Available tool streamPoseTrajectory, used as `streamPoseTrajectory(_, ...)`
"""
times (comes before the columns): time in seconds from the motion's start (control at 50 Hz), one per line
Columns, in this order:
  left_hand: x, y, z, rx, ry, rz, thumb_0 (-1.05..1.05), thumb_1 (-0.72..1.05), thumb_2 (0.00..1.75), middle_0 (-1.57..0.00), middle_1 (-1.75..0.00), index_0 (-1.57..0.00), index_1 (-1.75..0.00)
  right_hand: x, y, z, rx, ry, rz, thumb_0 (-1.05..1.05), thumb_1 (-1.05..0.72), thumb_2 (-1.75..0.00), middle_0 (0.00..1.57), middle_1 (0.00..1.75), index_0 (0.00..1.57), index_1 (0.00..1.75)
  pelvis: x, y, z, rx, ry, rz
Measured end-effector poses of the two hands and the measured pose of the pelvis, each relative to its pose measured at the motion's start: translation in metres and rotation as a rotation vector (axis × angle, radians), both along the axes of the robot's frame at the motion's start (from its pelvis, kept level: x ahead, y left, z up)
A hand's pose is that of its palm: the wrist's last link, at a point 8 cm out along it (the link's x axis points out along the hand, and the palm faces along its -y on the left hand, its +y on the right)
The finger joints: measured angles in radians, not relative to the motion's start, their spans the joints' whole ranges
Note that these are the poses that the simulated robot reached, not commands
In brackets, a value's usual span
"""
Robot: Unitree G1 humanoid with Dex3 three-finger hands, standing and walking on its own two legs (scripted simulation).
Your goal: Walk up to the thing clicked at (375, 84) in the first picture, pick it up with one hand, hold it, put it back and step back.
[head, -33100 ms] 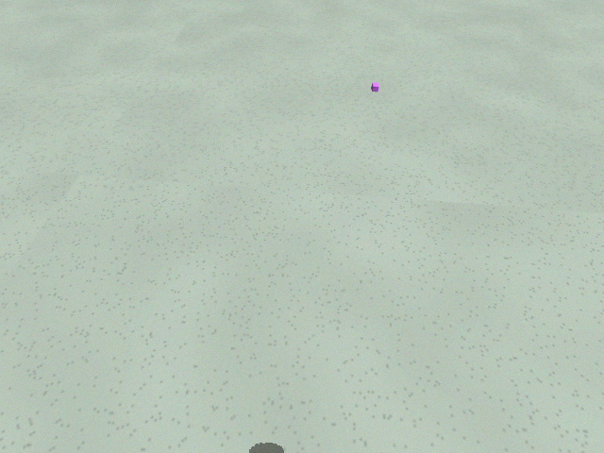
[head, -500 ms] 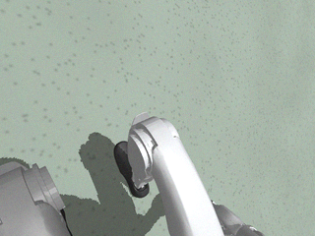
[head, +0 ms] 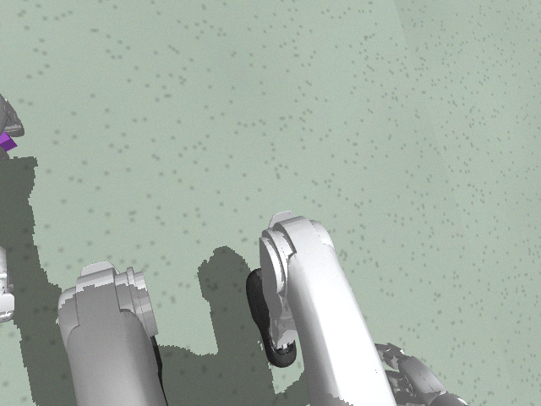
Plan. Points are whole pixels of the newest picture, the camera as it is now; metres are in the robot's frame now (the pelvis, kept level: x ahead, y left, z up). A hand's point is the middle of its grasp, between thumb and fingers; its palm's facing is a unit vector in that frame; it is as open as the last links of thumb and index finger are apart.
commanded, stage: settle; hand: left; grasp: from above
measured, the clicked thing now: out of the picture +0.51 +0.30 -0.21
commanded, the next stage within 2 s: lift in 0.10 s
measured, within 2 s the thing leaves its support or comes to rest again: neither
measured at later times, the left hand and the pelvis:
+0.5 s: hand out of the picture +0.48 +0.29 -0.12, palm faces -0.46 -0.08 -0.88, open 5.0 cm; pelvis +0.00 -0.01 +0.02, yaw +3 degrees
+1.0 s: hand out of the picture +0.40 +0.30 +0.05, palm faces -0.43 -0.10 -0.90, open 4.9 cm; pelvis +0.00 +0.00 +0.14, yaw +7 degrees
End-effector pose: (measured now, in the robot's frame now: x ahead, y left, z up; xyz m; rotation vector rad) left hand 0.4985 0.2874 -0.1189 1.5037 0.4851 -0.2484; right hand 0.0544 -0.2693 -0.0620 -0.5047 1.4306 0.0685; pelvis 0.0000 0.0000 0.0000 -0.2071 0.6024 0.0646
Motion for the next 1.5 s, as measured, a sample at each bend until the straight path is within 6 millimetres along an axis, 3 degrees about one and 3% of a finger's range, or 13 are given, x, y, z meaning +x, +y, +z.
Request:
streamPoseTrajectory(0.24,-0.003,0.000,0.020,0.020,0.001,-0.001,-0.08,0.63,0.00,-1.08,0.00,-1.22,0.00,-0.008,-0.007,-0.012,-0.014,0.010,-0.041,0.00,-0.91,-0.90,0.20,0.30,0.20,0.30,-0.006,-0.008,0.002,0.034,-0.004,0.005)
streamPoseTrajectory(0.48,-0.011,0.004,0.053,-0.004,0.013,0.029,-0.06,0.64,0.00,-1.03,-0.06,-1.20,-0.03,-0.013,-0.010,0.004,-0.048,0.026,-0.118,0.00,-0.92,-0.90,0.20,0.30,0.21,0.30,-0.004,-0.007,0.021,0.039,0.027,0.015)
streamPoseTrajectory(0.62,-0.034,0.015,0.085,-0.007,0.034,0.028,-0.06,0.65,0.00,-1.02,-0.07,-1.20,-0.05,-0.001,-0.011,0.017,-0.049,-0.003,-0.138,0.00,-0.92,-0.90,0.20,0.30,0.21,0.30,-0.005,-0.004,0.042,0.049,0.033,0.029)
streamPoseTrajectory(0.8,-0.070,0.027,0.137,-0.019,0.030,0.019,-0.06,0.66,0.00,-0.99,-0.10,-1.18,-0.08,0.034,-0.003,0.039,-0.021,-0.098,-0.125,0.00,-0.92,-0.90,0.20,0.30,0.21,0.30,-0.009,-0.001,0.075,0.064,0.019,0.042)
streamPoseTrajectory(0.94,-0.091,0.023,0.195,-0.030,-0.009,0.011,-0.05,0.67,0.00,-0.98,-0.12,-1.17,-0.11,0.066,0.010,0.072,0.016,-0.196,-0.131,0.00,-0.91,-0.90,0.20,0.30,0.21,0.30,-0.006,0.000,0.116,0.080,-0.004,0.050)
streamPoseTrajectory(1.12,-0.113,0.011,0.278,-0.028,-0.017,0.043,-0.06,0.67,0.00,-0.98,-0.11,-1.17,-0.10,0.095,0.023,0.133,0.072,-0.294,-0.158,0.00,-0.91,-0.90,0.20,0.30,0.21,0.30,0.002,-0.003,0.183,0.118,-0.069,0.052)
streamPoseTrajectory(1.36,-0.145,-0.012,0.377,-0.046,-0.011,0.037,-0.07,0.66,0.00,-1.02,-0.07,-1.19,-0.07,0.101,0.021,0.219,0.097,-0.373,-0.198,0.01,-0.90,-0.90,0.20,0.30,0.21,0.30,0.016,-0.009,0.271,0.168,-0.199,0.053)
streamPoseTrajectory(1.5,-0.151,-0.017,0.419,-0.037,-0.019,0.062,-0.07,0.65,0.00,-1.03,-0.06,-1.20,-0.06,0.101,0.013,0.262,0.088,-0.402,-0.224,0.01,-0.90,-0.90,0.20,0.30,0.21,0.30,0.026,-0.011,0.313,0.184,-0.265,0.053)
